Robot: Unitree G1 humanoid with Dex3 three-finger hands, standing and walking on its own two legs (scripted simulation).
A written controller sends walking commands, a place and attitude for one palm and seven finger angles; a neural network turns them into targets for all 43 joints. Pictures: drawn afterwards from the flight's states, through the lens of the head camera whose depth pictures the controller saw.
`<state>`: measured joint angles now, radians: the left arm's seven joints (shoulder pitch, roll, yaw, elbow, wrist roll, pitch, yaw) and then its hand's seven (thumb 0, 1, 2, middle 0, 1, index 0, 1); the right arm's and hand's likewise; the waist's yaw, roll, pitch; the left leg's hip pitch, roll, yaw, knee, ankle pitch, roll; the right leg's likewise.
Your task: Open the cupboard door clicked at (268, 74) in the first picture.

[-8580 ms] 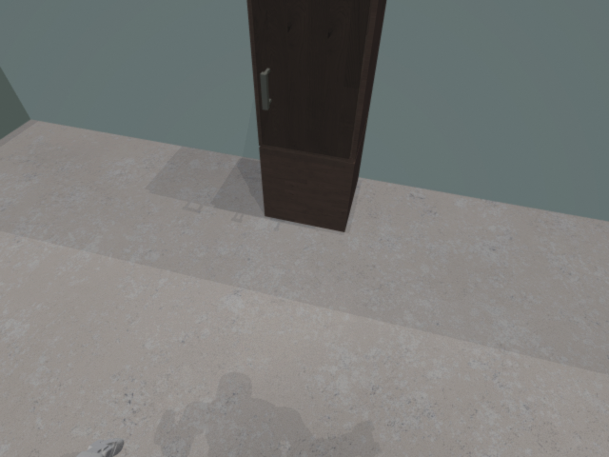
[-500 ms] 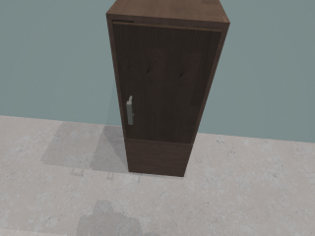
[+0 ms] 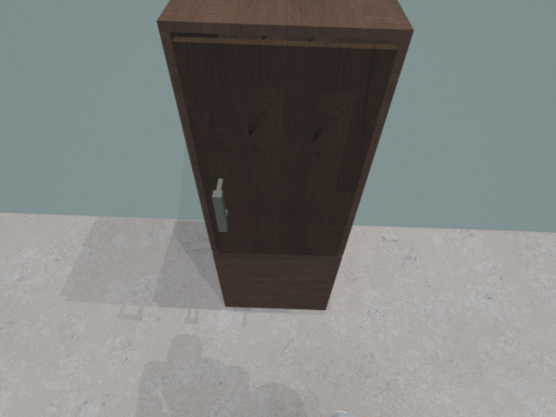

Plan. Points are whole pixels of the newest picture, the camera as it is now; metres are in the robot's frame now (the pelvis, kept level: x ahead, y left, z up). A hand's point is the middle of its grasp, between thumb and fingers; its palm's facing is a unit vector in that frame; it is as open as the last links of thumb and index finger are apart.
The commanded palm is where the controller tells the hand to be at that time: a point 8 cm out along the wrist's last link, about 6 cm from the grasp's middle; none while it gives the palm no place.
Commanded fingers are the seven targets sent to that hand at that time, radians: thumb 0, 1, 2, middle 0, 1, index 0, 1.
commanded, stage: come to a stop and stand still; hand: left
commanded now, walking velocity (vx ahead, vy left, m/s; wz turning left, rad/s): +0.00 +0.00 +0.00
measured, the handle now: (221, 205) +0.56 +0.15 -0.11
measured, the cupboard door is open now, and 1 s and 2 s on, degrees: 0 0 0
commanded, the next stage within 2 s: look again from close up in 1.22 s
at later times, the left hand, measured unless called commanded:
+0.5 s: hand out of the picture +0.10 +0.20 -0.19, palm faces +0.08 -0.98 -0.17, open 7.3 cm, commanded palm none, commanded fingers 0.00 0.90 0.90 -0.20 -0.30 -0.20 -0.30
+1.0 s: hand out of the picture -0.06 +0.16 -0.18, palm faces +0.03 -0.99 -0.15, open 7.4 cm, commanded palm none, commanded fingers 0.00 0.90 0.90 -0.20 -0.30 -0.20 -0.30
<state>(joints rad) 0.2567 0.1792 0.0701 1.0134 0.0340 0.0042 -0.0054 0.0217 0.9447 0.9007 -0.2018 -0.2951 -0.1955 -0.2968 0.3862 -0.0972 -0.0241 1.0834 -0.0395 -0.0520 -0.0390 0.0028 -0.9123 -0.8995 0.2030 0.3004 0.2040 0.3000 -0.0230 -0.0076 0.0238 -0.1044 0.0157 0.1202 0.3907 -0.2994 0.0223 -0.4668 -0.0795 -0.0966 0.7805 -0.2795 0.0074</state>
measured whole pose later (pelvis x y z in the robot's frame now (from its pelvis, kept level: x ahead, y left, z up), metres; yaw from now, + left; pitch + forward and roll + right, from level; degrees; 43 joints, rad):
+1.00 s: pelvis -0.02 +0.01 +0.00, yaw -1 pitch -3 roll +0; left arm 0.37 0.11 0.00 1.12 0.02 0.02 0.03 0.00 0.91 0.90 -0.20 -0.30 -0.20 -0.30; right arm 0.29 -0.15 -0.02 1.12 -0.02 0.03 -0.02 0.00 -0.93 -0.90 0.20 0.30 0.20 0.30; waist -0.01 0.00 0.01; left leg -0.24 0.00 0.15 0.40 -0.12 0.05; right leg -0.10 -0.01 -0.06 0.44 -0.31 -0.01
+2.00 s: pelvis -0.04 +0.04 -0.01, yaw +1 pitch -2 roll -1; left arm 0.33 0.24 0.02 0.97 0.03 0.01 0.03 0.00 0.90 0.90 -0.20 -0.30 -0.20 -0.30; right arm 0.21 -0.23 -0.03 0.99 -0.02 0.00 0.00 0.00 -0.91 -0.90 0.20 0.30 0.20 0.30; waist 0.01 -0.02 0.01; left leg -0.29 -0.02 0.13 0.45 -0.13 0.10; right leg -0.12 -0.03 -0.07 0.46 -0.29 0.02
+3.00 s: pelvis -0.02 -0.06 -0.02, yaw -2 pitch +0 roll +1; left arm 0.25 0.18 0.07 0.99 0.03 -0.01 -0.02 0.01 0.92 0.90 -0.20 -0.29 -0.19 -0.30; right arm 0.47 -0.10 -0.05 1.14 -0.03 -0.02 -0.02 0.00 -0.91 -0.90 0.21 0.30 0.21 0.30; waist -0.04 0.00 0.04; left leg -0.15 0.12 0.12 0.60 -0.43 -0.03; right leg -0.36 -0.09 -0.11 0.55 -0.19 0.00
